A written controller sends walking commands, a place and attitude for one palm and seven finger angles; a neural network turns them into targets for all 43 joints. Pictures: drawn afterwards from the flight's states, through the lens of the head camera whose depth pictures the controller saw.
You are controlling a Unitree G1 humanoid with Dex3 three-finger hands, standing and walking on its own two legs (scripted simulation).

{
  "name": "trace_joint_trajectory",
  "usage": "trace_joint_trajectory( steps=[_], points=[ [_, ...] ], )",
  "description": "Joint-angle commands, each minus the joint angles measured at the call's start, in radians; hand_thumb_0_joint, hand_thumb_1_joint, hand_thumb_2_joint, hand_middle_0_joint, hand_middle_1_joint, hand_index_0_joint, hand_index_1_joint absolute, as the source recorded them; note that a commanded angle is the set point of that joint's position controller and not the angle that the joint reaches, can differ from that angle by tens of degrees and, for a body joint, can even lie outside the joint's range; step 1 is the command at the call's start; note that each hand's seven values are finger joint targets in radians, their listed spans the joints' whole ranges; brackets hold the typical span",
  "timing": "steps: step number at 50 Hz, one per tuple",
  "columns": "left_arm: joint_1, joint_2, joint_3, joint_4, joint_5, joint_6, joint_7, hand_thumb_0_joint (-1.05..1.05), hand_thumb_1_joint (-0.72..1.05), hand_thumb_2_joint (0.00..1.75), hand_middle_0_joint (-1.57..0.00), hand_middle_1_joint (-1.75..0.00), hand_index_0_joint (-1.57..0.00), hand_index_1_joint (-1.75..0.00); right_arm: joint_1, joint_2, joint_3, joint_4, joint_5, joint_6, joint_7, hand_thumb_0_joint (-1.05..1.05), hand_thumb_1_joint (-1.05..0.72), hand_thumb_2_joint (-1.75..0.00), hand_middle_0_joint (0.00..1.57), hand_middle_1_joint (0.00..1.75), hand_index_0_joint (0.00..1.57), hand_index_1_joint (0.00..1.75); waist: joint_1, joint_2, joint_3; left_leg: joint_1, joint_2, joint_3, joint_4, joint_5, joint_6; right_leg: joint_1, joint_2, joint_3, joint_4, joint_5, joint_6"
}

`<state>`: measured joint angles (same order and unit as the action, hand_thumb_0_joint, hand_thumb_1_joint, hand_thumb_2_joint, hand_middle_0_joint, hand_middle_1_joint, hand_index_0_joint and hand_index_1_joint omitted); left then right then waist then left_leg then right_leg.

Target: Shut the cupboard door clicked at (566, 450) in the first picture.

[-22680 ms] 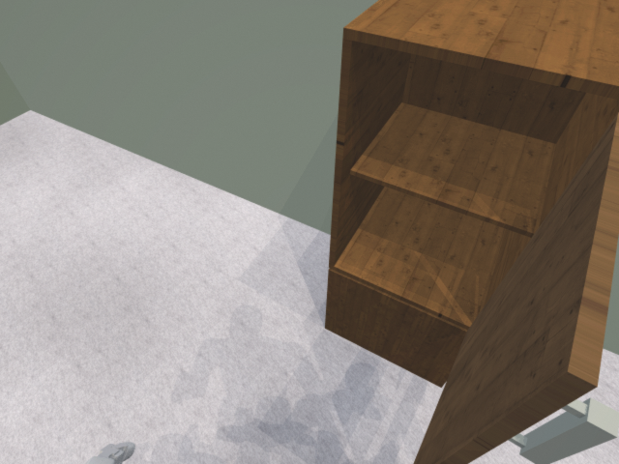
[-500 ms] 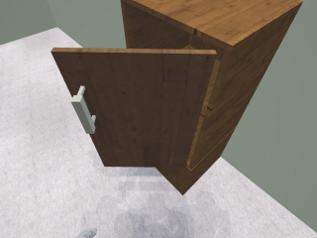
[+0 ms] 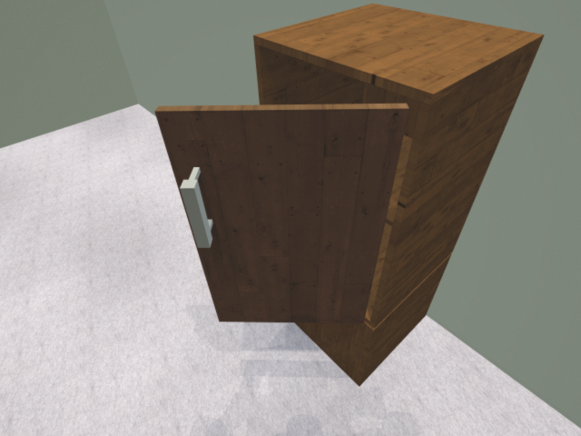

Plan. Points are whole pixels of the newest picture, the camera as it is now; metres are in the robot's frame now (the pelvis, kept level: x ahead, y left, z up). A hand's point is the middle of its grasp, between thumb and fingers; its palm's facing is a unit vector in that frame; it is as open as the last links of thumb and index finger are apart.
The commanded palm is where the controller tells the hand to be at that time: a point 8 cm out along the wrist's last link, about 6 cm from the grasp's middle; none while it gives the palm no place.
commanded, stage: come to a stop and stand still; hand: left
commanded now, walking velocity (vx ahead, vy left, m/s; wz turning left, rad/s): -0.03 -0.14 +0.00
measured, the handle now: (200, 207) +0.46 +0.21 +0.08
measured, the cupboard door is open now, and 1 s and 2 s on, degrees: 47 47 47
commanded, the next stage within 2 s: look again from close up in 0.18 s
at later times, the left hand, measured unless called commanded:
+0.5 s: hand out of the picture +0.04 +0.18 -0.15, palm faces +0.04 -0.97 -0.23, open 7.3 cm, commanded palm none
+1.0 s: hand (141, 431) +0.14 +0.22 -0.03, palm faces +0.30 -0.94 -0.18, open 7.3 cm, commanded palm +0.09 +0.25 -0.04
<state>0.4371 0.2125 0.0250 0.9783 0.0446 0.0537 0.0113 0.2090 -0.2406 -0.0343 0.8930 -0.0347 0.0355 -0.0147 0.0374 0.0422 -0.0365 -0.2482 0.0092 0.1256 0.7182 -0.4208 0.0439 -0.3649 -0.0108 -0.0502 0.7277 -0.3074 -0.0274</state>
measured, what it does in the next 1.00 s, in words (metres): stands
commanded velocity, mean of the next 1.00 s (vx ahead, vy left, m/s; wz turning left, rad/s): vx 0.00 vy -0.01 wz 0.00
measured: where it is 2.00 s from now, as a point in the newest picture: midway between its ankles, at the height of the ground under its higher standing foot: outside the picture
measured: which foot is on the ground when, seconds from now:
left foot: down 0.00-1.00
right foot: down 0.00-1.00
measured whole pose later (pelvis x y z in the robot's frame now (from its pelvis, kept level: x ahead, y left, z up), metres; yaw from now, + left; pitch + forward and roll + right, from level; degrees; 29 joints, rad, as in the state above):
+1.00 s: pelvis -0.01 +0.00 +0.01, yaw +4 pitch -3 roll +1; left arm 0.41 0.22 0.07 0.28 -0.15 -0.07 0.07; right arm 0.31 -0.24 0.00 0.87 0.03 -0.22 -0.08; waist -0.01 0.01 0.01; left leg -0.22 -0.03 0.07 0.57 -0.31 0.04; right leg -0.31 -0.04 -0.10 0.58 -0.22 -0.02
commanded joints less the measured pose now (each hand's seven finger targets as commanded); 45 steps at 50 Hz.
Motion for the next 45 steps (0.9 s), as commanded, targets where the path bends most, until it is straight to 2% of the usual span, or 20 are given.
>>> trace_joint_trajectory(
  steps=[1,2,3,4,5,6,8,10,11,13,16,19,21,24,31,36,42,43,44,45],
  points=[
    [-0.017,0.069,0.009,-0.086,-0.003,-0.048,-0.003,0.00,0.90,0.90,-0.20,-0.30,-0.20,-0.30,0.023,-0.104,-0.019,-0.065,0.001,-0.026,-0.018,0.00,-0.90,-0.90,0.20,0.30,0.20,0.30,-0.048,-0.145,0.197,-0.162,0.105,-0.183,-0.235,-0.146,0.032,-0.067,-0.056,0.168,-0.265,-0.127,-0.043],
    [-0.029,0.084,0.011,-0.090,-0.009,-0.051,0.001,0.00,0.90,0.90,-0.20,-0.30,-0.20,-0.30,0.043,-0.084,-0.012,-0.059,0.004,-0.027,-0.019,0.00,-0.90,-0.90,0.20,0.30,0.20,0.30,-0.063,-0.211,0.160,-0.117,0.059,-0.132,-0.152,-0.083,0.019,-0.090,-0.096,0.237,-0.342,-0.200,-0.061],
    [-0.037,0.091,0.012,-0.089,-0.015,-0.053,0.004,0.00,0.90,0.90,-0.20,-0.30,-0.20,-0.30,0.068,-0.061,-0.005,-0.046,0.008,-0.031,-0.020,0.00,-0.90,-0.90,0.20,0.30,0.20,0.30,-0.078,-0.237,0.119,-0.061,0.029,-0.093,-0.090,-0.003,0.011,-0.101,-0.140,0.294,-0.408,-0.231,-0.077],
    [-0.048,0.098,0.012,-0.089,-0.021,-0.056,0.008,0.00,0.90,0.90,-0.20,-0.30,-0.20,-0.30,0.093,-0.042,0.000,-0.029,0.012,-0.034,-0.020,0.00,-0.90,-0.90,0.20,0.30,0.20,0.30,-0.090,-0.239,0.082,-0.005,0.016,-0.079,-0.064,0.059,0.005,-0.110,-0.165,0.304,-0.444,-0.230,-0.085],
    [-0.058,0.098,0.012,-0.088,-0.024,-0.058,0.009,0.00,0.90,0.90,-0.20,-0.30,-0.20,-0.30,0.105,-0.034,0.001,-0.014,0.015,-0.040,-0.019,0.00,-0.90,-0.90,0.20,0.30,0.20,0.30,-0.097,-0.190,0.055,0.035,0.018,-0.081,-0.084,0.101,0.003,-0.103,-0.168,0.285,-0.443,-0.176,-0.084],
    [-0.066,0.089,0.007,-0.084,-0.026,-0.062,0.012,0.00,0.90,0.90,-0.20,-0.30,-0.20,-0.30,0.115,-0.021,0.005,0.001,0.016,-0.044,-0.018,0.00,-0.90,-0.90,0.20,0.30,0.20,0.30,-0.102,-0.122,0.040,0.083,0.032,-0.088,-0.140,0.125,0.003,-0.102,-0.155,0.241,-0.422,-0.134,-0.075],
    [-0.064,0.083,0.007,-0.072,-0.027,-0.063,0.011,0.00,0.90,0.90,-0.20,-0.30,-0.20,-0.30,0.118,-0.036,0.002,0.023,0.014,-0.058,-0.018,0.00,-0.90,-0.90,0.20,0.30,0.20,0.30,-0.086,-0.034,0.016,0.076,0.066,-0.134,-0.230,0.179,0.012,-0.041,-0.110,0.163,-0.342,-0.002,-0.043],
    [-0.041,0.067,0.005,-0.053,-0.026,-0.065,0.010,0.00,0.90,0.90,-0.20,-0.30,-0.20,-0.30,0.093,-0.058,-0.004,0.039,0.013,-0.069,-0.023,0.00,-0.90,-0.90,0.20,0.30,0.20,0.30,-0.058,0.011,0.009,0.023,0.119,-0.193,-0.307,0.237,0.027,0.049,-0.073,0.098,-0.266,0.133,-0.021],
    [-0.029,0.057,0.002,-0.044,-0.026,-0.067,0.011,0.00,0.90,0.90,-0.20,-0.30,-0.20,-0.30,0.086,-0.060,-0.003,0.048,0.013,-0.074,-0.024,0.00,-0.90,-0.90,0.20,0.30,0.20,0.30,-0.045,0.023,-0.006,0.012,0.135,-0.202,-0.333,0.275,0.031,0.102,-0.067,0.070,-0.250,0.184,-0.014],
    [-0.018,0.049,0.002,-0.030,-0.025,-0.069,0.013,0.00,0.90,0.90,-0.20,-0.30,-0.20,-0.30,0.085,-0.062,-0.004,0.068,0.013,-0.079,-0.029,0.00,-0.90,-0.90,0.20,0.30,0.20,0.30,-0.034,-0.020,0.003,-0.014,0.128,-0.187,-0.325,0.314,0.027,0.142,-0.073,0.070,-0.237,0.244,-0.015],
    [-0.030,0.050,0.002,-0.015,-0.027,-0.072,0.020,0.00,0.90,0.90,-0.20,-0.30,-0.20,-0.30,0.101,-0.036,0.000,0.103,0.014,-0.081,-0.030,0.00,-0.90,-0.90,0.20,0.30,0.20,0.30,-0.031,-0.073,0.030,-0.030,0.104,-0.160,-0.325,0.291,0.014,0.172,-0.097,0.095,-0.267,0.264,-0.026],
    [-0.055,0.065,0.004,-0.002,-0.031,-0.075,0.026,0.00,0.90,0.90,-0.20,-0.30,-0.20,-0.30,0.114,-0.037,0.000,0.137,0.015,-0.079,-0.029,0.00,-0.90,-0.90,0.20,0.30,0.20,0.30,-0.035,-0.065,0.052,-0.027,0.091,-0.148,-0.322,0.269,0.007,0.173,-0.112,0.123,-0.284,0.264,-0.036],
    [-0.071,0.073,0.002,-0.002,-0.033,-0.077,0.028,0.00,0.90,0.90,-0.20,-0.30,-0.20,-0.30,0.114,-0.030,0.003,0.152,0.015,-0.077,-0.026,0.00,-0.90,-0.90,0.20,0.30,0.20,0.30,-0.033,-0.044,0.066,-0.027,0.090,-0.148,-0.338,0.244,0.004,0.175,-0.115,0.125,-0.309,0.230,-0.037],
    [-0.106,0.095,0.004,-0.002,-0.034,-0.078,0.029,0.00,0.90,0.90,-0.20,-0.30,-0.20,-0.30,0.114,-0.039,0.001,0.171,0.016,-0.073,-0.023,0.00,-0.90,-0.90,0.20,0.30,0.20,0.30,-0.036,-0.046,0.092,-0.031,0.087,-0.147,-0.345,0.211,-0.001,0.166,-0.120,0.137,-0.332,0.181,-0.039],
    [-0.163,0.119,0.002,0.000,-0.035,-0.081,0.030,0.00,0.90,0.90,-0.20,-0.30,-0.20,-0.30,0.105,-0.057,-0.002,0.192,0.017,-0.070,-0.014,0.00,-0.90,-0.90,0.20,0.30,0.20,0.30,-0.039,-0.060,0.083,0.003,0.090,-0.151,-0.379,0.176,-0.001,0.167,-0.121,0.135,-0.381,0.104,-0.032],
    [-0.185,0.135,0.001,0.004,-0.034,-0.083,0.030,0.00,0.90,0.90,-0.20,-0.30,-0.20,-0.30,0.080,-0.078,-0.004,0.197,0.018,-0.070,-0.010,0.00,-0.90,-0.90,0.20,0.30,0.20,0.30,-0.040,-0.056,0.074,0.021,0.095,-0.160,-0.398,0.182,0.000,0.171,-0.119,0.131,-0.389,0.109,-0.027],
    [-0.196,0.149,0.000,0.012,-0.031,-0.081,0.027,0.00,0.90,0.90,-0.20,-0.30,-0.20,-0.30,0.050,-0.104,-0.005,0.197,0.019,-0.068,-0.007,0.00,-0.90,-0.90,0.20,0.30,0.20,0.30,-0.039,-0.048,0.102,0.015,0.097,-0.172,-0.425,0.135,0.002,0.148,-0.117,0.133,-0.409,0.065,-0.020],
    [-0.079,0.088,-0.013,0.067,-0.030,-0.083,0.063,0.00,0.90,0.90,-0.20,-0.30,-0.20,-0.30,0.018,-0.059,0.014,0.132,0.028,-0.074,-0.001,0.00,-0.90,-0.90,0.20,0.30,0.20,0.30,-0.015,-0.031,0.079,0.001,0.124,-0.102,-0.253,0.230,-0.031,0.177,-0.164,0.114,-0.321,0.382,0.000],
    [-0.984,0.786,0.530,-1.445,-0.155,-0.357,0.044,0.00,0.90,0.90,-0.20,-0.30,-0.20,-0.30,0.053,-0.297,-0.051,-0.212,0.010,-0.246,-0.123,0.00,-0.90,-0.90,0.20,0.30,0.20,0.30,-0.143,-0.056,-0.232,0.217,0.068,-0.158,-0.221,0.357,-0.018,0.258,-0.082,0.130,-0.200,0.212,0.008],
    [-0.294,0.168,0.028,-1.125,-0.165,-0.265,0.022,0.00,0.90,0.90,-0.22,-0.32,-0.22,-0.32,-0.107,-0.113,0.023,-0.194,0.083,-0.286,-0.105,0.00,-0.90,-0.90,0.20,0.30,0.20,0.30,-0.052,0.294,-0.355,0.210,-0.005,-0.103,-0.187,0.431,-0.028,0.170,-0.018,0.007,-0.097,0.158,-0.023]
  ],
)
